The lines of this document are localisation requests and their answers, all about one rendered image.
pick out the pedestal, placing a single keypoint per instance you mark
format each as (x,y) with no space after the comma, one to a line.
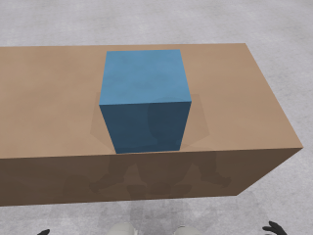
(55,147)

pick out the carton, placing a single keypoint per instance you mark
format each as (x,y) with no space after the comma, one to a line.
(145,100)

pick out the robot left thigh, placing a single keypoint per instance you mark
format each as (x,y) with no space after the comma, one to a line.
(122,228)

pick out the robot right hand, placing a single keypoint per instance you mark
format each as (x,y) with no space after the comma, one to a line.
(275,228)

